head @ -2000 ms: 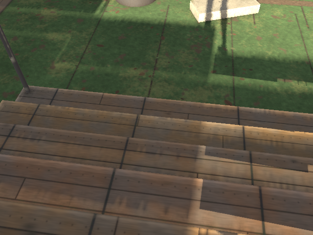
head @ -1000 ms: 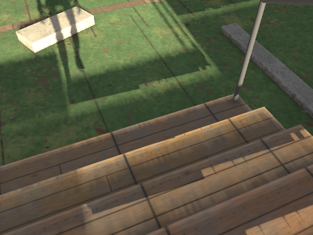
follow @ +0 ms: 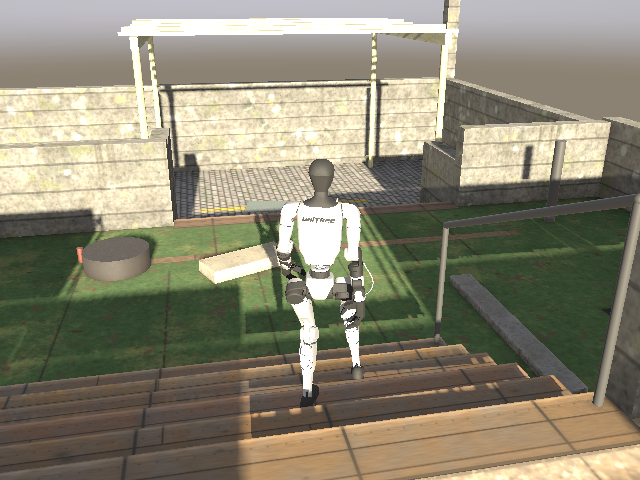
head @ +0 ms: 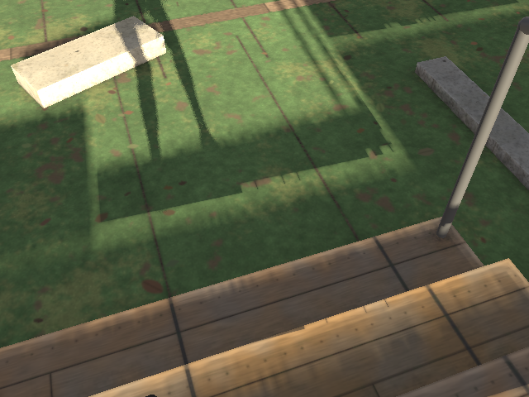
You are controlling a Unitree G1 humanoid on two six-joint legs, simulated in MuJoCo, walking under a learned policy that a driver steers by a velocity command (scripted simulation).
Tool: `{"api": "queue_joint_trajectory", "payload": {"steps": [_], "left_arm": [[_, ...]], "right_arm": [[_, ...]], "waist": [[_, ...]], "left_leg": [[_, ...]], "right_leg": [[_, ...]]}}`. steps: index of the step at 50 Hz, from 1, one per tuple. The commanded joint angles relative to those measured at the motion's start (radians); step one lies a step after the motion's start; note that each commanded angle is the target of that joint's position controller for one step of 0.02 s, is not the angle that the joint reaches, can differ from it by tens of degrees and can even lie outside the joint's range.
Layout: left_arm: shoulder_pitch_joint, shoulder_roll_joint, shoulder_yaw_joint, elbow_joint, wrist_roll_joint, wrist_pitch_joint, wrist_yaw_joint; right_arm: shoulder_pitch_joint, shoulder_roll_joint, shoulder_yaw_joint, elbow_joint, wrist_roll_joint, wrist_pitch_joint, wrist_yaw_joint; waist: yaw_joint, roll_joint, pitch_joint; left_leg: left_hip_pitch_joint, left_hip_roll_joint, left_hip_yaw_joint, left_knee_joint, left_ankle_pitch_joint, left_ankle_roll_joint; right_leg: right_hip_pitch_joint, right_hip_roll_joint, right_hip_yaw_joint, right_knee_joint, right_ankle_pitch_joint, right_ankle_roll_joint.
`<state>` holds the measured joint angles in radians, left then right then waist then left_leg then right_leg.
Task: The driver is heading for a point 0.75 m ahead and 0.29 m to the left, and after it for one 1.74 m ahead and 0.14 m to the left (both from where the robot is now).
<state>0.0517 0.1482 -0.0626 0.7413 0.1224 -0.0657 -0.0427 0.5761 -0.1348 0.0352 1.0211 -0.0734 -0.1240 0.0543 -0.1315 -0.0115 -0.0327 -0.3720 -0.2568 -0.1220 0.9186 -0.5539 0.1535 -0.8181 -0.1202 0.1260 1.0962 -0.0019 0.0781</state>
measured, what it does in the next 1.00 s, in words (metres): goes down, turning left: right foot 0.14 m lower, then left foot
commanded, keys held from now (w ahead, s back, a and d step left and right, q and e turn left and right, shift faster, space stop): w+q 0.28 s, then q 0.72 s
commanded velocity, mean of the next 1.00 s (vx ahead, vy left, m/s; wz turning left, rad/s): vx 0.25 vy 0.00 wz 0.59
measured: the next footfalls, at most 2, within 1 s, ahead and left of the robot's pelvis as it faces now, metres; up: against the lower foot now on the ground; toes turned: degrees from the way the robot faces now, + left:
right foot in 0.18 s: +0.29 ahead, -0.17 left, -0.14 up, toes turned +5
left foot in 0.62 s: +0.30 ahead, +0.10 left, -0.14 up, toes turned +30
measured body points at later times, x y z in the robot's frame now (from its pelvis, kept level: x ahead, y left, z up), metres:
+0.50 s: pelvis +0.24 -0.07 -0.10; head +0.24 -0.06 +0.35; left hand +0.15 +0.14 -0.25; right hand +0.46 -0.23 -0.20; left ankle +0.31 +0.08 -0.76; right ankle +0.25 -0.17 -0.83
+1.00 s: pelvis +0.31 -0.03 -0.10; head +0.32 -0.01 +0.35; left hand +0.30 +0.27 -0.20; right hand +0.55 -0.19 -0.20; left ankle +0.27 +0.08 -0.83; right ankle +0.34 -0.16 -0.77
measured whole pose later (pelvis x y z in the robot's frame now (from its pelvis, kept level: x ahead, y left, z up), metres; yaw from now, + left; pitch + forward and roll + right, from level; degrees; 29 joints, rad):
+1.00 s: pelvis +0.31 -0.03 -0.10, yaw +37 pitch +4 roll -1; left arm 0.18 0.27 0.02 0.67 0.05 -0.03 0.02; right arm 0.29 -0.26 -0.06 0.71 -0.05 -0.10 0.03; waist -0.06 0.01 -0.03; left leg -0.42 -0.05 -0.11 0.62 -0.26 0.04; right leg -0.47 0.02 0.01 1.01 -0.45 0.10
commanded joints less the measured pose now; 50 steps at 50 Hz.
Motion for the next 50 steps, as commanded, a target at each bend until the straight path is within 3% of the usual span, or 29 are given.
{"api": "queue_joint_trajectory", "payload": {"steps": [1, 2, 4, 7, 8, 9, 10, 11, 12, 13, 14, 16, 19, 21, 22, 26, 28, 29, 30, 32, 33, 34, 35, 36, 38, 39, 42, 46, 50], "left_arm": [[-0.152, 0.092, 0.01, -0.072, 0.012, -0.004, -0.027], [-0.188, 0.096, 0.002, -0.074, -0.016, -0.002, -0.036], [-0.194, 0.069, -0.001, -0.135, -0.048, 0.003, -0.043], [0.014, 0.109, 0.015, -0.065, -0.041, -0.013, -0.022], [0.198, 0.157, 0.037, -0.006, -0.039, -0.028, -0.014], [0.546, 0.224, 0.076, 0.101, -0.056, -0.042, -0.015], [0.689, 0.292, 0.1, 0.141, -0.036, -0.041, -0.033], [0.588, 0.332, 0.114, 0.102, -0.036, -0.018, -0.06], [0.439, 0.284, 0.11, 0.062, -0.032, -0.005, -0.042], [0.33, 0.15, 0.075, 0.037, -0.043, -0.006, -0.032], [0.278, 0.053, 0.045, 0.033, -0.049, -0.016, -0.029], [0.236, -0.029, 0.027, 0.058, -0.052, -0.052, 0.017], [0.311, 0.068, 0.042, 0.118, -0.038, -0.089, 0.061], [0.228, 0.162, 0.061, 0.102, -0.031, -0.088, 0.054], [0.209, 0.202, 0.072, 0.094, -0.01, -0.087, 0.054], [0.283, 0.236, 0.106, 0.126, -0.045, -0.086, 0.09], [0.38, 0.244, 0.134, 0.159, -0.066, -0.075, 0.11], [0.412, 0.259, 0.149, 0.164, -0.097, -0.065, 0.108], [0.408, 0.283, 0.161, 0.149, -0.079, -0.055, 0.1], [0.298, 0.302, 0.178, 0.099, -0.065, -0.055, 0.073], [0.297, 0.226, 0.164, 0.033, -0.063, -0.066, 0.069], [0.173, 0.213, 0.153, -0.044, -0.08, -0.082, 0.05], [-0.046, 0.184, 0.137, -0.109, -0.119, -0.07, 0.039], [-0.05, 0.173, 0.136, -0.126, -0.122, -0.059, 0.05], [0.096, 0.222, 0.15, -0.062, -0.073, -0.034, 0.077], [0.135, 0.2, 0.142, -0.049, -0.051, -0.022, 0.081], [0.286, 0.15, 0.123, -0.015, -0.054, 0.0, 0.039], [0.231, 0.212, 0.117, -0.101, -0.059, 0.009, 0.042], [0.129, 0.158, 0.08, -0.137, -0.088, 0.038, 0.073]], "right_arm": [[0.233, -0.096, -0.008, 0.022, 0.006, -0.027, -0.049], [0.172, -0.082, -0.007, -0.012, 0.032, -0.021, -0.05], [0.092, -0.203, -0.026, -0.028, -0.008, 0.002, 0.015], [0.021, -0.214, -0.038, -0.049, 0.026, 0.007, 0.032], [-0.001, -0.213, -0.035, -0.061, 0.015, 0.01, 0.04], [-0.099, -0.19, -0.025, -0.094, -0.014, 0.007, 0.065], [0.141, 0.004, -0.005, -0.06, 0.024, 0.002, 0.061], [0.126, -0.052, -0.007, -0.124, 0.02, 0.018, 0.064], [-0.025, -0.098, -0.023, -0.175, 0.013, 0.035, 0.047], [-0.117, -0.087, -0.01, -0.185, -0.005, 0.046, 0.018], [-0.129, -0.085, -0.01, -0.17, -0.004, 0.053, 0.0], [-0.133, -0.035, 0.008, -0.182, -0.02, 0.063, -0.002], [-0.262, -0.082, -0.008, -0.198, -0.02, 0.054, 0.055], [-0.33, -0.088, -0.019, -0.254, 0.001, 0.04, 0.068], [-0.264, -0.082, -0.018, -0.243, -0.01, 0.036, 0.071], [-0.403, -0.154, -0.058, -0.358, -0.03, 0.039, 0.026], [-0.483, -0.119, -0.05, -0.398, -0.02, 0.054, 0.013], [-0.532, -0.113, -0.054, -0.404, -0.004, 0.057, 0.011], [-0.532, -0.123, -0.064, -0.4, 0.01, 0.056, 0.005], [-0.427, -0.242, -0.127, -0.363, 0.047, 0.027, -0.018], [-0.297, -0.376, -0.168, -0.348, 0.043, 0.017, -0.049], [-0.111, -0.384, -0.161, -0.335, -0.005, 0.012, -0.051], [-0.027, -0.356, -0.172, -0.258, -0.03, -0.018, -0.04], [-0.073, -0.346, -0.178, -0.243, 0.009, -0.029, -0.035], [-0.296, -0.264, -0.154, -0.294, 0.066, 0.003, -0.02], [-0.349, -0.26, -0.149, -0.325, 0.062, 0.021, -0.015], [-0.461, -0.269, -0.14, -0.393, 0.008, 0.034, -0.017], [-0.371, -0.259, -0.133, -0.393, 0.011, 0.017, -0.031], [-0.262, -0.256, -0.123, -0.384, 0.026, 0.011, -0.022]], "waist": [[-0.083, 0.037, 0.077], [-0.112, -0.018, 0.111], [-0.047, 0.095, 0.124], [0.061, 0.029, 0.175], [0.15, 0.001, 0.124], [0.289, 0.021, -0.01], [0.189, -0.227, -0.307], [0.18, -0.15, -0.342], [0.2, -0.09, -0.123], [0.19, 0.019, -0.043], [0.139, 0.048, 0.023], [0.053, 0.017, 0.128], [0.139, -0.041, 0.088], [0.072, -0.038, 0.012], [0.042, -0.041, -0.012], [0.118, -0.039, 0.025], [0.182, -0.044, 0.044], [0.22, -0.047, 0.055], [0.222, -0.078, 0.044], [0.138, -0.035, -0.045], [0.106, 0.206, -0.27], [0.011, 0.246, -0.399], [-0.076, 0.086, -0.136], [-0.018, 0.095, -0.06], [0.116, 0.089, -0.023], [0.157, 0.078, -0.015], [0.227, 0.062, -0.054], [0.158, 0.106, -0.077], [0.055, 0.151, -0.094]], "left_leg": [[0.138, 0.202, -0.409, -0.077, 0.148, 0.139], [0.032, 0.159, -0.322, -0.074, 0.028, 0.1], [-0.396, 0.168, -0.365, -0.17, 0.005, 0.133], [-0.297, 0.136, -0.423, 0.032, 0.006, 0.097], [-0.323, 0.105, -0.387, 0.222, 0.146, 0.046], [-0.436, 0.121, -0.342, 0.487, 0.401, -0.018], [-0.573, 0.029, -0.118, 1.0, -0.179, -0.098], [-0.764, 0.051, -0.048, 1.166, -0.202, -0.105], [-0.926, 0.15, -0.025, 1.184, -0.076, -0.127], [-0.914, 0.247, -0.041, 1.1, 0.127, -0.123], [-0.795, 0.302, -0.043, 0.954, 0.283, -0.109], [-0.566, 0.422, -0.032, 0.583, 0.442, -0.091], [-0.384, 0.405, 0.107, 0.136, 0.628, -0.121], [-0.152, 0.377, 0.124, 0.138, 0.641, -0.131], [-0.07, 0.357, 0.106, 0.25, 0.709, -0.131], [-0.385, 0.378, 0.051, 0.205, 0.385, -0.13], [-0.457, 0.408, 0.08, -0.002, 0.268, -0.15], [-0.368, 0.358, 0.181, -0.129, 0.169, -0.159], [-0.199, 0.303, 0.244, -0.154, 0.213, -0.148], [0.184, 0.213, 0.254, -0.299, 0.627, -0.042], [0.564, 0.433, -0.06, -0.331, 1.077, 0.213], [0.753, 0.643, -0.436, -0.484, 1.157, 0.389], [0.637, 0.625, -0.39, -0.499, 1.114, 0.289], [0.52, 0.609, -0.308, -0.522, 1.041, 0.251], [0.232, 0.546, -0.166, -0.558, 0.927, 0.21], [0.095, 0.502, -0.13, -0.591, 0.854, 0.185], [-0.179, 0.402, -0.034, -0.567, 0.798, 0.136], [-0.046, 0.469, -0.189, -0.437, 0.798, 0.145], [0.145, 0.498, -0.385, -0.368, 0.789, 0.161]], "right_leg": [[-0.15, 0.036, -0.055, -0.231, 0.229, -0.018], [0.002, 0.031, -0.066, -0.578, 0.373, -0.034], [0.517, 0.112, -0.164, -0.51, 0.349, -0.033], [0.733, 0.119, -0.133, -0.781, 0.324, -0.063], [0.939, 0.086, -0.147, -0.752, 0.337, -0.118], [1.232, -0.034, -0.071, -0.586, 0.389, -0.23], [1.53, -0.288, 0.108, -0.339, 0.932, -0.478], [1.461, -0.396, 0.386, -0.481, 0.564, -0.58], [1.232, -0.409, 0.428, -0.61, 0.019, -0.511], [0.986, -0.369, 0.375, -0.71, -0.414, -0.426], [0.754, -0.302, 0.287, -0.779, -0.372, -0.394], [0.421, -0.202, 0.11, -0.834, -0.175, -0.354], [0.387, -0.116, -0.131, -0.856, -0.034, -0.337], [0.301, -0.127, -0.204, -0.807, 0.335, -0.322], [0.282, -0.151, -0.227, -0.737, 0.398, -0.327], [0.694, -0.276, -0.163, -0.604, 0.454, -0.319], [0.875, -0.3, -0.14, -0.596, 0.452, -0.28], [0.852, -0.263, -0.175, -0.622, 0.415, -0.281], [0.774, -0.257, -0.198, -0.623, 0.405, -0.273], [0.602, -0.18, -0.305, -0.447, 0.355, -0.185], [0.396, -0.049, -0.402, -0.126, -0.034, -0.046], [0.148, 0.109, -0.262, 0.033, -0.799, 0.001], [-0.05, 0.096, -0.119, 0.067, -0.795, -0.023], [-0.052, 0.063, -0.093, 0.082, -0.754, -0.029], [0.138, 0.028, -0.08, 0.056, -0.629, -0.035], [0.253, 0.041, -0.09, 0.039, -0.548, -0.032], [0.502, 0.124, -0.137, 0.124, -0.235, -0.035], [0.4, 0.121, -0.09, 0.147, -0.374, -0.001], [0.297, 0.137, -0.081, -0.211, -0.481, 0.038]]}}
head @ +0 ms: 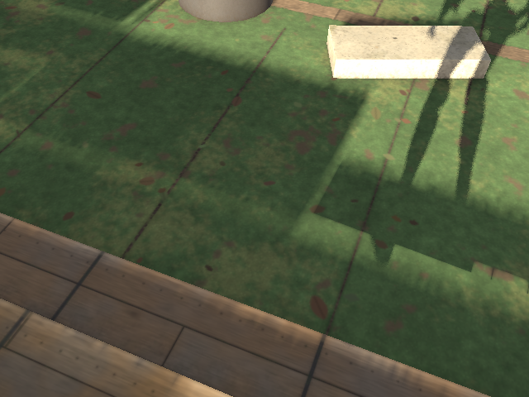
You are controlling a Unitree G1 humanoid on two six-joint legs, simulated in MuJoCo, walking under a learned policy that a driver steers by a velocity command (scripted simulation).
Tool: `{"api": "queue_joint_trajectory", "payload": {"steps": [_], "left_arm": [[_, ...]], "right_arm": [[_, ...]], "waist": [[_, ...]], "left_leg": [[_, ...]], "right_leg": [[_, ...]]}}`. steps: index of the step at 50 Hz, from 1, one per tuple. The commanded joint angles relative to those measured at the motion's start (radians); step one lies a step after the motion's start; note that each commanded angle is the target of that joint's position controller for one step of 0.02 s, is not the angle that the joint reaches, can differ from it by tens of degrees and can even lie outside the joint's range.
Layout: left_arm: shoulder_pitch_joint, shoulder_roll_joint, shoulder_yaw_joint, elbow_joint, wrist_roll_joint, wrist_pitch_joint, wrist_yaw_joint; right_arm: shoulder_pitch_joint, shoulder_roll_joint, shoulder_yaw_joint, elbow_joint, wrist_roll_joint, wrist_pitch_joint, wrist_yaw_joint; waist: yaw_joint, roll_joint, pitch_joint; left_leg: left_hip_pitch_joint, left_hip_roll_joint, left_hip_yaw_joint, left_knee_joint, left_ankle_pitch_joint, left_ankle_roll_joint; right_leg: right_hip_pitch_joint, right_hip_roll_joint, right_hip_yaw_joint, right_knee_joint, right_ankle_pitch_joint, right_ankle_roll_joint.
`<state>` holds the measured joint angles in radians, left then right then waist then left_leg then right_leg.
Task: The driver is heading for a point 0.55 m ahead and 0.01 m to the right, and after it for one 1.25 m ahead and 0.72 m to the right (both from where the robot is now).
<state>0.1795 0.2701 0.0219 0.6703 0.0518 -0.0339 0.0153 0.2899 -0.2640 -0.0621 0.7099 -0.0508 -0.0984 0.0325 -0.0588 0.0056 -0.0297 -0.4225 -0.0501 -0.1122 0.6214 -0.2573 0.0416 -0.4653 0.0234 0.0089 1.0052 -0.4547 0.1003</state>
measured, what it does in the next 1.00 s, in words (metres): walks ahead: right foot, then left foot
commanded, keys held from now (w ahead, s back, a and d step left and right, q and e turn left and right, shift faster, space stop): q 0.20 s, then no key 0.02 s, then w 0.72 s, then w+e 0.06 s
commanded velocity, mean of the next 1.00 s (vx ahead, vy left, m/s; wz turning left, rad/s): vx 0.28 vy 0.00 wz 0.25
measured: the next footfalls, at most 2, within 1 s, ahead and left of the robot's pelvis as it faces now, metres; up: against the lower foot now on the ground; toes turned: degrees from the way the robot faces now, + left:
right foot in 0.08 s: -0.02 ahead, -0.12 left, +0.00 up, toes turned +4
left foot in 0.72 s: +0.12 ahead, +0.16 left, +0.00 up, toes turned +17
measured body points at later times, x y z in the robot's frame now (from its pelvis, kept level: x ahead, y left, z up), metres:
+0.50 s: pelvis +0.00 -0.04 +0.02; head +0.01 -0.04 +0.47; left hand -0.05 +0.21 -0.12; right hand +0.18 -0.25 -0.10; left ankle +0.04 +0.15 -0.66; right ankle -0.06 -0.12 -0.73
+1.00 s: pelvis +0.15 +0.08 +0.00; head +0.17 +0.09 +0.45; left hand +0.23 +0.38 -0.11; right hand +0.18 -0.18 -0.13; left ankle +0.08 +0.15 -0.73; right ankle +0.31 -0.02 -0.69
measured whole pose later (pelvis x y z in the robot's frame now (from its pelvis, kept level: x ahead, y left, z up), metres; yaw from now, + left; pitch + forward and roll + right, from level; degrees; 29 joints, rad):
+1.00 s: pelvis +0.15 +0.08 +0.00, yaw +13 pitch -1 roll +2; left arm 0.14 0.29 0.05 0.82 0.07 -0.01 -0.03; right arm 0.46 -0.23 -0.04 0.90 -0.06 -0.08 0.00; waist -0.03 -0.05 0.05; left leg -0.14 -0.09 0.09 0.49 -0.34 0.07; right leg -0.61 -0.03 0.09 0.83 0.10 -0.03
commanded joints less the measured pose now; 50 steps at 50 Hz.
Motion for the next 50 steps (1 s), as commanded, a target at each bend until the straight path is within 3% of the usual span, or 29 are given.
{"api": "queue_joint_trajectory", "payload": {"steps": [1, 4, 5, 6, 7, 8, 9, 10, 11, 13, 16, 18, 25, 32, 34, 35, 36, 37, 38, 39, 40, 41, 42, 44, 46, 47, 48, 49, 50], "left_arm": [[0.029, 0.041, -0.005, -0.061, -0.028, 0.007, 0.015], [0.185, 0.089, 0.017, -0.025, -0.066, -0.009, 0.006], [0.226, 0.226, 0.057, -0.023, -0.045, -0.031, 0.023], [0.22, 0.281, 0.082, -0.038, 0.021, -0.046, 0.007], [0.204, 0.22, 0.068, -0.034, 0.049, -0.047, -0.004], [0.116, 0.162, 0.05, -0.03, 0.02, -0.042, -0.024], [-0.001, 0.075, 0.021, -0.067, -0.005, -0.036, -0.039], [-0.069, 0.059, 0.009, -0.092, -0.022, -0.036, -0.04], [-0.103, 0.072, 0.009, -0.11, -0.02, -0.037, -0.035], [0.013, 0.091, 0.01, -0.076, -0.005, -0.041, -0.024], [0.25, 0.09, 0.006, 0.06, -0.003, -0.049, -0.065], [0.244, 0.1, 0.011, 0.096, -0.007, -0.062, -0.078], [0.225, 0.089, 0.006, 0.188, 0.009, -0.099, -0.076], [0.211, 0.14, 0.011, 0.237, 0.004, -0.106, -0.055], [0.171, 0.164, 0.016, 0.235, -0.009, -0.092, -0.048], [0.127, 0.167, 0.017, 0.23, 0.032, -0.086, -0.049], [0.077, 0.172, 0.024, 0.209, 0.03, -0.084, -0.051], [0.109, 0.136, 0.02, 0.212, 0.04, -0.084, -0.058], [0.285, -0.031, -0.025, 0.2, 0.064, -0.089, -0.077], [0.131, 0.017, -0.014, 0.14, 0.026, -0.1, -0.098], [-0.015, 0.039, -0.004, 0.109, 0.003, -0.101, -0.08], [0.0, 0.08, 0.005, 0.119, 0.018, -0.094, -0.053], [0.137, 0.124, 0.04, 0.158, -0.058, -0.033, -0.04], [0.168, 0.117, 0.05, 0.179, -0.036, 0.039, -0.031], [0.071, 0.08, 0.056, 0.138, -0.043, 0.068, -0.032], [0.013, 0.062, 0.052, 0.116, -0.026, 0.074, -0.038], [0.005, 0.054, 0.052, 0.118, -0.021, 0.075, -0.046], [0.086, -0.089, -0.031, 0.156, 0.083, 0.001, -0.066], [0.077, -0.077, -0.021, 0.169, 0.072, -0.028, -0.072]], "right_arm": [[0.011, -0.138, -0.026, -0.08, 0.006, -0.005, 0.002], [-0.042, -0.146, -0.015, -0.069, 0.007, 0.04, 0.033], [0.051, -0.027, 0.014, -0.094, 0.003, 0.047, 0.039], [0.031, -0.034, 0.018, -0.136, 0.015, 0.036, 0.031], [-0.033, -0.094, 0.004, -0.115, 0.013, 0.033, 0.011], [-0.014, -0.11, -0.006, -0.083, 0.021, 0.038, -0.015], [0.029, -0.146, -0.021, -0.045, 0.009, 0.042, -0.035], [0.033, -0.131, -0.014, -0.046, -0.017, 0.042, -0.034], [0.022, -0.128, -0.009, -0.055, -0.039, 0.038, -0.022], [0.029, -0.113, -0.012, -0.046, -0.023, 0.037, -0.001], [0.021, -0.111, -0.026, -0.003, -0.02, 0.038, 0.018], [-0.067, -0.089, -0.02, -0.027, -0.021, 0.04, 0.004], [-0.14, -0.017, 0.036, -0.054, -0.032, 0.066, 0.024], [-0.205, -0.024, 0.047, -0.115, -0.026, 0.056, 0.037], [-0.194, -0.028, 0.041, -0.125, -0.02, 0.045, 0.041], [-0.111, -0.014, 0.044, -0.105, -0.028, 0.033, 0.043], [0.025, -0.064, 0.014, -0.064, -0.026, 0.018, 0.04], [0.162, -0.118, -0.011, -0.013, -0.03, 0.002, 0.029], [0.318, -0.187, -0.02, -0.004, -0.033, 0.002, 0.006], [0.42, -0.123, -0.011, 0.027, -0.055, -0.009, 0.02], [0.328, -0.098, -0.007, 0.044, -0.027, -0.034, 0.028], [0.228, -0.035, 0.019, 0.03, -0.01, -0.028, 0.024], [0.091, -0.133, -0.022, 0.038, 0.084, 0.025, -0.013], [0.064, -0.081, 0.001, 0.035, 0.061, 0.036, -0.03], [0.087, -0.089, -0.006, 0.096, 0.075, 0.026, -0.049], [0.089, -0.088, -0.011, 0.129, 0.084, 0.021, -0.057], [0.089, -0.075, -0.01, 0.134, 0.08, 0.02, -0.063], [0.138, 0.115, 0.068, 0.13, -0.107, -0.023, -0.022], [0.199, 0.095, 0.063, 0.168, -0.106, -0.029, -0.007]], "waist": [[-0.007, 0.127, -0.113], [0.095, 0.054, -0.109], [0.041, -0.165, -0.165], [0.086, -0.237, -0.123], [0.123, -0.003, -0.073], [0.06, 0.006, -0.042], [0.014, -0.026, -0.065], [-0.001, -0.049, -0.072], [-0.003, -0.05, -0.088], [0.043, -0.044, -0.068], [0.111, -0.075, 0.037], [0.122, -0.079, 0.056], [0.116, -0.082, 0.096], [0.132, -0.102, 0.142], [0.101, -0.086, 0.147], [0.052, -0.09, 0.127], [-0.015, -0.054, 0.066], [-0.052, 0.053, -0.004], [-0.002, 0.278, -0.255], [-0.113, 0.188, -0.097], [-0.101, 0.157, 0.147], [-0.039, 0.038, 0.117], [0.085, 0.046, 0.087], [0.096, 0.026, 0.058], [0.105, 0.049, 0.102], [0.108, 0.075, 0.106], [0.103, 0.066, 0.099], [0.056, -0.019, 0.073], [0.038, 0.009, 0.121]], "left_leg": [[0.181, 0.278, -0.412, -0.058, 0.522, 0.275], [-0.058, 0.174, -0.356, -0.003, 0.409, 0.219], [-0.281, 0.02, -0.153, 0.211, 0.04, 0.061], [-0.567, -0.094, -0.035, 0.425, -0.398, -0.077], [-0.614, 0.001, -0.072, 0.638, -0.399, -0.124], [-0.592, 0.022, -0.087, 0.751, -0.302, -0.15], [-0.517, 0.009, -0.075, 0.819, -0.211, -0.171], [-0.469, -0.007, -0.045, 0.874, -0.126, -0.184], [-0.421, -0.006, -0.012, 0.909, -0.076, -0.184], [-0.423, 0.003, -0.011, 0.843, 0.057, -0.161], [-0.54, 0.019, -0.075, 0.655, 0.12, -0.13], [-0.6, 0.035, -0.082, 0.484, 0.163, -0.116], [-0.38, 0.115, 0.064, 0.21, 0.147, -0.058], [-0.17, 0.089, 0.138, 0.033, 0.025, 0.027], [-0.042, 0.065, 0.181, -0.053, 0.039, 0.049], [0.101, 0.071, 0.152, 0.013, 0.158, 0.065], [0.244, 0.024, 0.211, -0.018, 0.118, 0.077], [0.456, 0.028, 0.187, -0.054, 0.11, 0.106], [0.884, 0.287, -0.271, -0.125, 0.319, 0.348], [0.813, 0.35, -0.519, -0.345, -0.064, 0.332], [0.602, 0.375, -0.453, -0.373, -0.254, 0.3], [0.487, 0.341, -0.382, -0.355, -0.321, 0.273], [0.406, 0.341, -0.262, -0.339, 0.236, 0.208], [0.256, 0.296, -0.126, -0.331, 0.524, 0.205], [0.21, 0.25, -0.045, -0.324, 0.433, 0.162], [0.177, 0.225, -0.02, -0.307, 0.328, 0.154], [0.161, 0.207, 0.012, -0.28, 0.256, 0.149], [0.208, 0.256, 0.005, -0.274, 0.058, 0.19], [0.212, 0.261, 0.001, -0.266, 0.04, 0.219]], "right_leg": [[-0.015, 0.014, 0.018, -0.193, 0.0, 0.01], [0.352, 0.04, -0.028, -0.53, 0.378, -0.091], [0.58, -0.179, 0.186, -0.512, 1.038, -0.325], [0.641, -0.477, 0.493, -0.579, 1.282, -0.621], [0.573, -0.544, 0.497, -0.639, 1.21, -0.625], [0.472, -0.465, 0.398, -0.643, 1.11, -0.541], [0.403, -0.362, 0.261, -0.622, 1.112, -0.455], [0.35, -0.309, 0.174, -0.616, 1.146, -0.409], [0.309, -0.277, 0.123, -0.639, 1.097, -0.4], [0.344, -0.233, 0.052, -0.694, 0.818, -0.389], [0.496, -0.269, 0.103, -0.789, 0.387, -0.373], [0.583, -0.3, 0.143, -0.82, 0.257, -0.381], [0.465, -0.312, 0.095, -0.89, 0.218, -0.403], [0.494, -0.327, 0.053, -0.863, 0.23, -0.392], [0.459, -0.318, 0.029, -0.797, 0.206, -0.373], [0.373, -0.311, 0.008, -0.693, 0.273, -0.355], [0.316, -0.251, -0.049, -0.525, 0.344, -0.344], [0.181, -0.151, -0.12, -0.249, 0.331, -0.293], [-0.109, 0.024, -0.091, 0.108, -0.162, -0.19], [-0.35, 0.084, 0.123, 0.17, -0.147, -0.217], [-0.48, 0.022, 0.127, 0.252, -0.041, -0.247], [-0.406, -0.045, 0.116, 0.252, 0.052, -0.24], [-0.249, -0.084, 0.098, 0.103, 0.073, -0.184], [-0.065, -0.074, 0.094, 0.084, 0.168, -0.126], [-0.105, -0.077, 0.102, -0.055, 0.332, -0.116], [-0.092, -0.073, 0.099, -0.128, 0.467, -0.117], [-0.077, -0.055, 0.091, -0.175, 0.581, -0.123], [-0.146, -0.125, 0.175, -0.211, 0.749, -0.137], [-0.176, -0.107, 0.165, -0.264, 0.809, -0.14]]}}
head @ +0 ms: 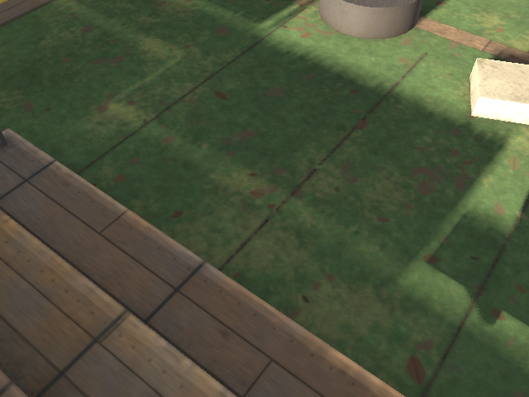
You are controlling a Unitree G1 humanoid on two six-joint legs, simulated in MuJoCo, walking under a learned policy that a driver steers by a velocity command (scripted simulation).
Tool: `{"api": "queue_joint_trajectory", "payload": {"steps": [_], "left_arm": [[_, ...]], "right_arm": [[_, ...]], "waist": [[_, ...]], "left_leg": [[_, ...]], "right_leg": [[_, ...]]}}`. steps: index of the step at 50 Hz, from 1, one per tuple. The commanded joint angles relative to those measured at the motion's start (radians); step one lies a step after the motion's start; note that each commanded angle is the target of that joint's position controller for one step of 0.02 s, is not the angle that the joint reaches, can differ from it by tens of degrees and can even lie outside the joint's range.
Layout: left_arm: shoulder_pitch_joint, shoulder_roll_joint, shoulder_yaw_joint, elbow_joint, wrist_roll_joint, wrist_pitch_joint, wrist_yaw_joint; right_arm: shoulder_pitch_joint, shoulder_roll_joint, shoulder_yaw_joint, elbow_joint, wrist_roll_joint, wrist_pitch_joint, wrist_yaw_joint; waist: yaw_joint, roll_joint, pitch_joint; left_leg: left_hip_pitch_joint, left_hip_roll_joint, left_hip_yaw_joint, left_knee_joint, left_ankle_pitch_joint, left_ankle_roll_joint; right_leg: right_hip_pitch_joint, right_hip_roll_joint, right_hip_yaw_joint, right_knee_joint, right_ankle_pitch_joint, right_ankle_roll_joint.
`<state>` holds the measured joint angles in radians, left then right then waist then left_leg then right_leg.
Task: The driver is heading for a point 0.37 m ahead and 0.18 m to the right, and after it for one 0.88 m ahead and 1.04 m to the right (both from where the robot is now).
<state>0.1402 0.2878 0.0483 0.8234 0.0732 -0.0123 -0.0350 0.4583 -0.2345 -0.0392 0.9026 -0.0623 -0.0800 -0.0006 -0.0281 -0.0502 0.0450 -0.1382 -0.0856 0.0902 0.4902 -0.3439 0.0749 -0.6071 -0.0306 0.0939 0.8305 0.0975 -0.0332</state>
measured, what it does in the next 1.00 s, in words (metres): goes down, turning right: right foot 0.14 m lower, then left foot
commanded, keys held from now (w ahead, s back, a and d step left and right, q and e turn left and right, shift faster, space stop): w+e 0.28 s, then e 0.72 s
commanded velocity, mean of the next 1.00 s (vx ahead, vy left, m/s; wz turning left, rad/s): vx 0.25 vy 0.00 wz -0.48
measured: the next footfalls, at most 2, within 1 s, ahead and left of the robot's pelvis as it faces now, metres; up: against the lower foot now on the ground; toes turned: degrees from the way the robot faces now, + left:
right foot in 0.28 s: +0.26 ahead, -0.12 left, -0.14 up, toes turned -11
left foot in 0.60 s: +0.49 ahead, +0.05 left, -0.14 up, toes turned -19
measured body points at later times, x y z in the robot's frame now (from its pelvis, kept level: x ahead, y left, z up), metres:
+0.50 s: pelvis +0.27 -0.05 -0.15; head +0.29 -0.05 +0.30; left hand +0.31 +0.19 -0.29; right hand +0.37 -0.31 -0.25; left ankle +0.43 +0.08 -0.80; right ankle +0.22 -0.11 -0.87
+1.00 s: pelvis +0.39 -0.09 -0.20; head +0.41 -0.12 +0.25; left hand +0.68 +0.00 -0.30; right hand +0.29 -0.32 -0.33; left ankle +0.45 +0.06 -0.87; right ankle +0.46 -0.26 -0.92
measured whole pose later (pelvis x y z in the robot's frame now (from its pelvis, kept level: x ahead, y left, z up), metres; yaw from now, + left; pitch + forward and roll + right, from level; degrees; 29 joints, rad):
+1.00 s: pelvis +0.39 -0.09 -0.20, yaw -31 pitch +2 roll +3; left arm 0.08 0.26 0.02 0.72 0.13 0.00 -0.06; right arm 0.36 -0.22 0.02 0.79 -0.08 -0.15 -0.07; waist -0.10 -0.04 0.03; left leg -0.47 0.16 0.17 1.00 -0.55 -0.07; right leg -0.56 -0.08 -0.03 0.55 0.27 -0.04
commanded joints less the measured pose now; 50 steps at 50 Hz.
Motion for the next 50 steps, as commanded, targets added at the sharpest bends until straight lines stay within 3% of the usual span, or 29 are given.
{"api": "queue_joint_trajectory", "payload": {"steps": [1, 3, 6, 10, 13, 14, 15, 16, 17, 18, 19, 21, 22, 24, 27, 28, 30, 32, 33, 34, 35, 36, 37, 38, 40, 42, 45, 47, 50], "left_arm": [[0.062, -0.044, -0.041, -0.011, 0.032, -0.064, -0.019], [-0.036, 0.0, -0.037, -0.067, 0.014, -0.072, -0.029], [-0.064, 0.01, -0.044, -0.1, 0.032, -0.072, -0.034], [-0.194, 0.001, -0.056, -0.13, 0.025, -0.072, -0.026], [0.118, 0.052, -0.028, 0.007, 0.013, -0.082, -0.01], [0.412, 0.081, -0.004, 0.119, 0.031, -0.084, 0.004], [0.685, 0.124, 0.023, 0.18, 0.032, -0.071, 0.004], [0.73, 0.264, 0.052, 0.182, 0.0, -0.073, 0.002], [0.741, 0.242, 0.079, 0.187, 0.018, -0.084, 0.007], [0.556, 0.209, 0.07, 0.138, 0.01, -0.092, 0.01], [0.397, 0.134, 0.036, 0.113, 0.003, -0.093, -0.001], [0.077, -0.069, -0.053, 0.001, 0.004, -0.117, 0.001], [0.027, -0.014, -0.045, -0.028, -0.014, -0.126, -0.005], [0.063, 0.109, -0.017, -0.018, -0.013, -0.149, -0.019], [0.025, 0.179, 0.007, -0.099, 0.008, -0.157, -0.025], [0.077, 0.118, -0.006, -0.077, 0.02, -0.165, -0.007], [0.311, 0.071, -0.006, -0.019, -0.039, -0.158, 0.039], [0.623, -0.006, -0.007, 0.04, -0.068, -0.13, 0.066], [0.58, 0.003, -0.011, 0.02, -0.056, -0.108, 0.058], [0.283, 0.029, -0.015, -0.097, -0.034, -0.097, 0.045], [0.095, -0.012, -0.031, -0.166, 0.017, -0.086, 0.036], [0.02, 0.005, -0.021, -0.197, 0.019, -0.077, 0.034], [-0.054, -0.002, -0.024, -0.222, 0.023, -0.067, 0.05], [-0.017, 0.0, -0.023, -0.203, 0.043, -0.059, 0.069], [0.18, -0.054, -0.053, -0.152, 0.074, -0.022, 0.075], [0.168, -0.015, -0.043, -0.134, 0.081, -0.001, 0.033], [-0.008, -0.004, -0.038, -0.152, 0.066, -0.004, -0.019], [-0.059, -0.008, -0.028, -0.153, 0.054, 0.001, -0.033], [-0.13, 0.001, -0.022, -0.158, 0.049, 0.013, -0.018]], "right_arm": [[0.048, 0.028, 0.043, -0.008, -0.082, -0.047, 0.031], [0.057, -0.025, 0.053, 0.008, -0.078, -0.038, 0.047], [0.094, -0.028, 0.07, 0.035, -0.075, -0.031, 0.049], [0.177, -0.076, 0.063, 0.081, -0.026, -0.023, 0.005], [0.096, -0.15, 0.041, 0.068, -0.035, -0.009, 0.025], [0.082, -0.151, 0.044, 0.084, -0.057, -0.001, 0.047], [0.153, -0.102, 0.047, 0.115, -0.052, 0.006, 0.099], [0.217, 0.033, 0.08, 0.056, -0.027, -0.002, 0.143], [-0.095, -0.027, 0.071, -0.098, 0.017, -0.034, 0.138], [-0.263, -0.1, 0.051, -0.193, 0.047, -0.051, 0.118], [-0.229, -0.141, 0.032, -0.192, 0.037, -0.04, 0.086], [-0.149, -0.074, 0.049, -0.146, -0.027, -0.022, 0.043], [-0.133, -0.038, 0.054, -0.151, -0.033, -0.011, 0.037], [-0.15, 0.001, 0.072, -0.173, -0.014, 0.02, 0.048], [0.057, -0.08, 0.038, -0.135, -0.015, 0.018, 0.045], [-0.075, -0.094, 0.044, -0.178, -0.009, 0.013, 0.039], [-0.259, -0.122, 0.035, -0.243, -0.019, 0.01, 0.016], [-0.441, -0.126, 0.039, -0.265, -0.002, -0.012, 0.028], [-0.475, -0.149, 0.028, -0.289, 0.0, -0.015, 0.045], [-0.228, -0.149, 0.017, -0.253, 0.003, -0.02, 0.029], [0.011, -0.166, 0.004, -0.208, 0.012, -0.03, -0.003], [0.026, -0.125, 0.02, -0.185, -0.01, -0.04, -0.019], [-0.017, -0.077, 0.035, -0.173, 0.004, -0.048, -0.035], [-0.102, -0.032, 0.045, -0.183, 0.031, -0.047, -0.046], [-0.268, -0.053, 0.031, -0.229, 0.001, -0.063, -0.058], [-0.348, -0.072, 0.033, -0.272, -0.025, -0.097, -0.083], [-0.173, -0.108, 0.023, -0.208, -0.019, -0.101, -0.107], [-0.072, -0.115, 0.025, -0.153, -0.039, -0.09, -0.078], [-0.002, -0.103, 0.029, -0.099, -0.013, -0.073, -0.059]], "waist": [[-0.01, 0.061, 0.046], [-0.01, 0.067, 0.057], [-0.019, 0.061, 0.092], [-0.096, 0.063, 0.14], [0.041, -0.001, 0.046], [0.159, -0.064, 0.034], [0.245, -0.206, -0.183], [0.173, -0.185, -0.465], [0.322, -0.013, -0.294], [0.272, 0.079, -0.167], [0.162, 0.168, -0.067], [-0.028, 0.095, 0.082], [-0.065, 0.002, 0.076], [-0.081, 0.035, 0.002], [-0.134, 0.05, -0.04], [-0.063, 0.041, -0.023], [0.076, -0.001, -0.016], [0.232, 0.188, -0.193], [0.201, 0.141, -0.193], [-0.002, 0.047, -0.277], [-0.183, 0.16, -0.366], [-0.182, 0.116, -0.247], [-0.137, 0.097, -0.135], [-0.08, 0.173, -0.139], [0.045, 0.228, -0.144], [0.046, 0.156, -0.118], [-0.048, 0.089, -0.025], [-0.069, 0.167, 0.005], [-0.091, 0.174, 0.059]], "left_leg": [[-0.077, 0.285, -0.187, -0.109, 0.099, 0.183], [-0.179, 0.263, -0.15, -0.066, 0.069, 0.162], [-0.233, 0.263, -0.139, -0.003, 0.016, 0.147], [-0.054, 0.261, -0.156, 0.134, 0.121, 0.115], [-0.108, 0.208, -0.062, 0.49, 0.479, 0.076], [-0.233, 0.182, -0.015, 0.747, 0.455, 0.02], [-0.514, 0.094, 0.028, 1.277, 0.011, -0.06], [-0.74, 0.037, -0.067, 1.582, -0.469, -0.146], [-1.173, 0.057, -0.161, 1.589, -0.483, -0.219], [-1.276, 0.118, -0.183, 1.435, -0.404, -0.181], [-1.125, 0.174, -0.192, 1.279, -0.285, -0.132], [-0.635, 0.266, -0.217, 0.768, 0.091, -0.07], [-0.418, 0.223, -0.145, 0.598, 0.247, -0.073], [-0.166, 0.173, -0.062, 0.484, 0.375, -0.084], [0.089, 0.078, -0.021, 0.538, 0.458, -0.131], [-0.124, 0.16, -0.185, 0.438, 0.527, -0.164], [-0.582, 0.133, -0.181, 0.261, 0.303, -0.163], [-0.514, 0.169, -0.207, 0.124, 0.543, -0.017], [-0.294, 0.218, -0.312, 0.122, 0.566, 0.089], [0.159, 0.291, -0.393, 0.074, 0.554, 0.182], [0.442, 0.47, -0.626, 0.086, 0.533, 0.299], [0.316, 0.545, -0.694, 0.114, 0.432, 0.294], [0.177, 0.492, -0.585, 0.122, 0.431, 0.218], [0.08, 0.446, -0.45, 0.091, 0.406, 0.151], [-0.3, 0.402, -0.312, 0.01, 0.46, 0.098], [-0.382, 0.337, -0.182, 0.095, 0.134, 0.024], [-0.409, 0.327, -0.13, 0.165, -0.302, -0.028], [-0.444, 0.418, -0.218, 0.096, -0.407, 0.02], [-0.284, 0.522, -0.333, 0.083, -0.428, 0.008]], "right_leg": [[-0.044, -0.047, 0.063, -0.132, 0.302, -0.005], [0.037, -0.043, 0.01, -0.136, 0.33, -0.01], [0.119, -0.035, -0.035, -0.081, 0.251, -0.017], [0.087, -0.024, -0.112, -0.281, 0.032, -0.012], [0.476, 0.047, -0.218, -0.415, 0.02, -0.006], [0.745, 0.055, -0.241, -0.538, 0.255, -0.039], [1.18, -0.087, -0.092, -0.362, 0.608, -0.235], [1.51, -0.301, 0.255, -0.101, 1.304, -0.487], [1.546, -0.384, 0.423, -0.149, 1.054, -0.508], [1.326, -0.41, 0.408, -0.232, 0.724, -0.449], [0.96, -0.376, 0.347, -0.303, 0.439, -0.39], [0.172, -0.226, 0.152, -0.49, 0.342, -0.3], [-0.029, -0.128, 0.091, -0.509, 0.327, -0.301], [-0.152, -0.056, 0.083, -0.489, 0.306, -0.251], [-0.234, 0.01, 0.077, -0.262, 0.193, -0.172], [-0.023, -0.025, 0.168, -0.162, 0.05, -0.141], [0.505, -0.085, 0.303, 0.082, 0.059, -0.127], [0.6, 0.022, 0.262, 0.248, 0.096, -0.079], [0.319, 0.114, 0.168, 0.241, 0.023, -0.006], [-0.074, 0.143, 0.076, 0.311, -0.012, 0.027], [-0.375, 0.14, 0.057, 0.523, -0.585, 0.044], [-0.481, 0.052, 0.104, 0.551, -0.646, 0.05], [-0.482, 0.014, 0.081, 0.496, -0.591, 0.062], [-0.401, -0.016, 0.011, 0.408, -0.576, 0.081], [-0.037, 0.0, -0.071, 0.516, -0.448, 0.111], [-0.053, -0.044, -0.052, 0.368, -0.02, 0.105], [-0.028, -0.071, -0.136, -0.183, 0.31, 0.046], [0.074, -0.035, -0.153, -0.23, 0.262, 0.021], [0.045, -0.081, -0.096, -0.404, 0.169, -0.056]]}}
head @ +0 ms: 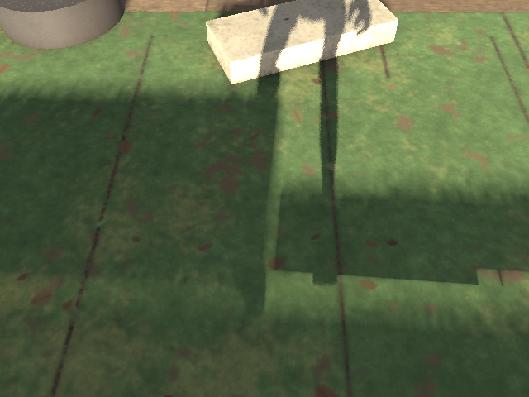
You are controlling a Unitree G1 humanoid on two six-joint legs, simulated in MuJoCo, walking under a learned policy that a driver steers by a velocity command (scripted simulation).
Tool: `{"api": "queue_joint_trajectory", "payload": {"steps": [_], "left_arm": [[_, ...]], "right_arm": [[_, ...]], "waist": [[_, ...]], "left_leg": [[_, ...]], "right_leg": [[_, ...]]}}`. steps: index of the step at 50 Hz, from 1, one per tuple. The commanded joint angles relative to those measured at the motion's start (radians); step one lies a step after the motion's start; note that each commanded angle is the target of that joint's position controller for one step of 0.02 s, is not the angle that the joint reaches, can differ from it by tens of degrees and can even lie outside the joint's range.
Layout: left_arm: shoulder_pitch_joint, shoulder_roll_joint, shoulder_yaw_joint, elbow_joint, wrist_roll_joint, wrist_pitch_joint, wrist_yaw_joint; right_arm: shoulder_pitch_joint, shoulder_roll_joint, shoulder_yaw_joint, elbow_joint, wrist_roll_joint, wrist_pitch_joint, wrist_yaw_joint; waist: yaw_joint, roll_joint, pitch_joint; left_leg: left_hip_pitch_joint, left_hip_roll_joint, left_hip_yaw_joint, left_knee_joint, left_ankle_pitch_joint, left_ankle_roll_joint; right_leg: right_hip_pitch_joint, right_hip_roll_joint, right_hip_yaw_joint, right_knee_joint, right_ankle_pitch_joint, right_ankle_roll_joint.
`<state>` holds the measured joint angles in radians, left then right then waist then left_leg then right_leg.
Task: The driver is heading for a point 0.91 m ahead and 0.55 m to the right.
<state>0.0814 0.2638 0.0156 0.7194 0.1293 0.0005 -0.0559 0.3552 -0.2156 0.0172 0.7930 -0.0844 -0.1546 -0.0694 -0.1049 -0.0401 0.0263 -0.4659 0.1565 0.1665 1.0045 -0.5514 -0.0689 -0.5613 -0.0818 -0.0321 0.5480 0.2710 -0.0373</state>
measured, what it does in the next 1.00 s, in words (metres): goes down, turning right: right foot 0.14 m lower, then left foot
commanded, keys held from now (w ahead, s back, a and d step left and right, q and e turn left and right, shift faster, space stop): e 1.00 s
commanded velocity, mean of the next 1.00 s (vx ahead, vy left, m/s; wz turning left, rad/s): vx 0.01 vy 0.00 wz -0.60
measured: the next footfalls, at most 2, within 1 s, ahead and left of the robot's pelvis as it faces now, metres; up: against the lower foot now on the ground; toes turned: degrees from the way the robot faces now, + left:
right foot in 0.08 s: +0.16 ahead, -0.14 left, -0.14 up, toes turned -7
left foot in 0.98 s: +0.33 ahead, +0.09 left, -0.14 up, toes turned -37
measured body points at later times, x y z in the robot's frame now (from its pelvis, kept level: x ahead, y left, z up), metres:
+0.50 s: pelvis +0.10 -0.09 -0.09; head +0.12 -0.13 +0.35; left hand +0.17 +0.14 -0.21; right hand +0.21 -0.36 -0.20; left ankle +0.24 +0.06 -0.64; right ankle +0.12 -0.13 -0.81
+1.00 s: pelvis +0.22 -0.01 -0.13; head +0.22 -0.05 +0.32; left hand +0.46 +0.13 -0.23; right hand +0.24 -0.31 -0.24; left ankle +0.30 +0.11 -0.81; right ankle +0.12 -0.13 -0.81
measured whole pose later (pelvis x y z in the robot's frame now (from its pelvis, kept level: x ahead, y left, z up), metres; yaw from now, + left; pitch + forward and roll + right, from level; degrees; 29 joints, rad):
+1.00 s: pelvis +0.22 -0.01 -0.13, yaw -35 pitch +3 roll +3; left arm 0.27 0.23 0.00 0.73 0.02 -0.08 -0.04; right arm 0.15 -0.23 -0.02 0.67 -0.04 -0.07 0.03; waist 0.03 0.01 -0.02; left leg -0.48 -0.04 -0.02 0.97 -0.42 -0.04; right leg -0.45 0.21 0.45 1.07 -0.52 0.00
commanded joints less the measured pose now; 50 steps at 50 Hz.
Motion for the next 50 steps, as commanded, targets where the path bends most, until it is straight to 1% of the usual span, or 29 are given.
{"api": "queue_joint_trajectory", "payload": {"steps": [1, 2, 3, 4, 5, 6, 7, 8, 9, 10, 11, 13, 14, 16, 18, 22, 26, 28, 31, 33, 36, 38, 42, 44, 46, 47, 48, 49, 50], "left_arm": [[-0.02, 0.024, 0.017, -0.031, -0.008, 0.003, 0.015], [0.054, 0.037, 0.031, 0.007, -0.013, -0.001, 0.025], [0.185, 0.09, 0.067, 0.057, -0.035, -0.012, 0.033], [0.349, 0.161, 0.112, 0.108, -0.056, -0.036, 0.037], [0.471, 0.252, 0.149, 0.13, -0.065, -0.056, 0.044], [0.457, 0.346, 0.144, 0.068, -0.088, -0.08, 0.038], [0.454, 0.289, 0.128, 0.061, -0.055, -0.092, 0.014], [0.378, 0.25, 0.111, 0.016, -0.065, -0.098, -0.004], [0.292, 0.217, 0.092, -0.002, -0.079, -0.11, -0.026], [0.279, 0.183, 0.067, -0.002, -0.064, -0.115, -0.036], [0.244, 0.151, 0.04, -0.007, -0.069, -0.118, -0.036], [0.266, 0.153, 0.027, 0.016, -0.084, -0.126, -0.003], [0.256, 0.152, 0.03, -0.011, -0.107, -0.12, 0.022], [0.348, 0.162, 0.029, 0.008, -0.094, -0.112, 0.047], [0.459, 0.147, 0.028, 0.035, -0.076, -0.098, 0.045], [0.432, 0.118, 0.012, 0.034, -0.079, -0.09, 0.016], [0.431, 0.117, 0.009, 0.045, -0.088, -0.094, 0.021], [0.438, 0.097, 0.002, 0.055, -0.091, -0.103, 0.027], [0.508, 0.09, 0.013, 0.076, -0.103, -0.097, 0.033], [0.504, 0.056, 0.005, 0.07, -0.098, -0.103, 0.036], [0.466, 0.036, 0.001, 0.056, -0.086, -0.101, 0.039], [0.44, 0.046, 0.002, 0.047, -0.088, -0.102, 0.046], [0.342, 0.075, 0.003, 0.016, -0.1, -0.105, 0.053], [0.268, 0.115, 0.013, -0.008, -0.1, -0.102, 0.05], [0.216, 0.127, 0.016, -0.04, -0.11, -0.101, 0.05], [0.178, 0.145, 0.021, -0.056, -0.109, -0.097, 0.046], [0.112, 0.163, 0.027, -0.083, -0.113, -0.094, 0.039], [0.04, 0.15, 0.024, -0.109, -0.115, -0.097, 0.012], [0.189, -0.01, -0.006, -0.113, -0.096, -0.092, -0.023]], "right_arm": [[0.077, -0.127, -0.032, 0.018, -0.005, 0.013, 0.014], [0.053, -0.125, -0.03, 0.028, -0.015, 0.023, 0.021], [-0.007, -0.132, -0.03, 0.028, -0.018, 0.035, 0.036], [-0.038, -0.138, -0.033, 0.042, -0.02, 0.047, 0.055], [-0.091, -0.117, -0.03, 0.028, -0.002, 0.059, 0.071], [0.027, 0.027, 0.002, -0.026, 0.004, 0.059, 0.093], [-0.004, -0.053, -0.013, -0.029, 0.051, 0.05, 0.092], [-0.059, -0.098, -0.019, -0.095, 0.07, 0.034, 0.071], [-0.054, -0.135, -0.025, -0.099, 0.054, 0.029, 0.049], [-0.032, -0.161, -0.029, -0.069, 0.04, 0.032, 0.026], [0.006, -0.177, -0.037, -0.053, 0.04, 0.037, 0.012], [0.012, -0.113, -0.024, -0.086, 0.027, 0.054, 0.003], [-0.019, -0.116, -0.023, -0.087, 0.027, 0.058, 0.011], [-0.076, -0.112, -0.025, -0.111, 0.026, 0.066, 0.019], [-0.121, -0.083, -0.02, -0.128, 0.025, 0.067, 0.018], [-0.173, -0.071, -0.017, -0.155, 0.021, 0.064, 0.019], [-0.224, -0.074, -0.025, -0.193, 0.023, 0.061, 0.032], [-0.219, -0.066, -0.024, -0.2, 0.018, 0.065, 0.043], [-0.304, -0.06, -0.028, -0.224, 0.041, 0.074, 0.023], [-0.286, -0.034, -0.023, -0.213, 0.02, 0.082, 0.036], [-0.267, -0.037, -0.024, -0.207, 0.003, 0.093, 0.066], [-0.296, -0.058, -0.029, -0.222, 0.013, 0.097, 0.08], [-0.299, -0.053, -0.031, -0.231, 0.01, 0.099, 0.096], [-0.251, -0.057, -0.039, -0.214, 0.015, 0.095, 0.102], [-0.224, -0.054, -0.04, -0.189, 0.004, 0.092, 0.115], [-0.176, -0.066, -0.048, -0.171, 0.013, 0.088, 0.113], [-0.075, -0.086, -0.06, -0.137, 0.028, 0.083, 0.107], [0.102, -0.131, -0.089, -0.1, 0.059, 0.07, 0.089], [0.05, -0.285, -0.117, -0.12, 0.103, 0.061, 0.085]], "waist": [[0.0, 0.146, 0.078], [0.032, 0.115, 0.075], [0.102, 0.068, 0.051], [0.187, -0.022, -0.018], [0.272, -0.134, -0.117], [0.152, -0.222, -0.387], [0.185, -0.135, -0.324], [0.181, -0.181, -0.282], [0.129, -0.124, -0.162], [0.09, -0.017, -0.092], [0.028, 0.04, -0.077], [-0.002, -0.048, -0.099], [0.041, 0.014, -0.099], [0.087, -0.033, -0.096], [0.122, -0.028, -0.069], [0.079, -0.014, -0.066], [0.073, -0.05, -0.058], [0.075, -0.061, -0.069], [0.134, -0.071, -0.061], [0.137, -0.079, -0.084], [0.138, -0.081, -0.077], [0.147, -0.049, -0.067], [0.135, -0.06, -0.068], [0.115, -0.061, -0.08], [0.121, -0.069, -0.072], [0.104, -0.066, -0.075], [0.054, -0.047, -0.08], [-0.07, 0.034, -0.103], [0.078, 0.209, -0.304]], "left_leg": [[0.045, 0.279, -0.371, -0.366, -0.279, 0.124], [-0.003, 0.259, -0.308, -0.3, -0.318, 0.097], [-0.057, 0.215, -0.212, -0.173, -0.314, 0.065], [-0.112, 0.108, -0.091, 0.089, -0.29, 0.009], [-0.184, -0.034, -0.033, 0.537, -0.285, -0.031], [-0.356, -0.083, -0.128, 0.708, -0.196, -0.02], [-0.475, -0.092, -0.166, 0.889, -0.158, -0.032], [-0.627, -0.09, -0.207, 0.99, -0.149, -0.04], [-0.721, -0.057, -0.278, 0.991, -0.019, -0.036], [-0.652, -0.031, -0.302, 0.928, 0.09, -0.031], [-0.545, -0.022, -0.302, 0.766, 0.231, -0.026], [-0.523, -0.042, -0.265, 0.784, 0.261, -0.021], [-0.547, -0.059, -0.272, 0.612, 0.357, -0.03], [-0.62, -0.075, -0.255, 0.527, 0.398, -0.052], [-0.764, -0.09, -0.275, 0.487, 0.361, -0.062], [-0.721, -0.107, -0.262, 0.569, 0.399, -0.044], [-0.644, -0.122, -0.242, 0.598, 0.393, -0.038], [-0.588, -0.127, -0.233, 0.604, 0.407, -0.042], [-0.743, -0.125, -0.278, 0.487, 0.295, -0.068], [-0.697, -0.118, -0.268, 0.45, 0.304, -0.07], [-0.6, -0.133, -0.269, 0.503, 0.277, -0.054], [-0.543, -0.134, -0.272, 0.468, 0.27, -0.061], [-0.374, -0.141, -0.251, 0.326, 0.286, -0.062], [-0.21, -0.165, -0.221, 0.227, 0.28, -0.058], [-0.111, -0.186, -0.209, 0.08, 0.316, -0.056], [-0.008, -0.217, -0.181, 0.024, 0.289, -0.052], [0.159, -0.249, -0.15, -0.09, 0.305, -0.039], [0.451, -0.268, -0.104, -0.236, 0.473, 0.041], [0.693, 0.022, -0.502, -0.338, 1.022, 0.375]], "right_leg": [[0.064, -0.037, 0.032, -0.129, 0.06, -0.063], [0.189, -0.024, 0.007, -0.143, 0.106, -0.068], [0.364, 0.0, -0.025, -0.16, 0.18, -0.076], [0.609, 0.031, -0.033, -0.204, 0.187, -0.111], [0.776, -0.018, 0.064, -0.22, 0.195, -0.191], [1.067, -0.168, 0.244, 0.057, 0.551, -0.302], [0.996, -0.228, 0.293, 0.073, 0.684, -0.3], [0.886, -0.287, 0.398, 0.017, 0.402, -0.312], [0.682, -0.312, 0.548, -0.03, -0.038, -0.299], [0.476, -0.309, 0.542, -0.072, -0.075, -0.222], [0.305, -0.257, 0.513, -0.109, -0.149, -0.15], [0.229, -0.167, 0.535, -0.128, -0.27, -0.087], [0.229, -0.121, 0.488, -0.171, -0.461, -0.066], [0.301, -0.092, 0.536, -0.166, -0.541, -0.06], [0.4, -0.104, 0.621, -0.143, -0.618, -0.075], [0.302, -0.043, 0.598, -0.091, -0.488, -0.052], [0.262, 0.008, 0.603, -0.071, -0.518, -0.026], [0.269, 0.023, 0.597, -0.035, -0.457, -0.049], [0.517, -0.006, 0.691, 0.023, -0.323, -0.089], [0.529, 0.002, 0.687, 0.08, -0.207, -0.126], [0.432, 0.005, 0.696, 0.136, -0.059, -0.205], [0.386, 0.018, 0.709, 0.177, -0.009, -0.212], [0.282, 0.042, 0.735, 0.219, 0.052, -0.198], [0.205, 0.057, 0.749, 0.227, 0.084, -0.188], [0.172, 0.09, 0.746, 0.273, -0.063, -0.177], [0.126, 0.096, 0.755, 0.291, -0.031, -0.177], [0.043, 0.113, 0.735, 0.337, 0.022, -0.166], [-0.129, 0.168, 0.706, 0.363, 0.255, -0.135], [-0.263, 0.317, 0.482, 0.609, -0.082, 0.0]]}}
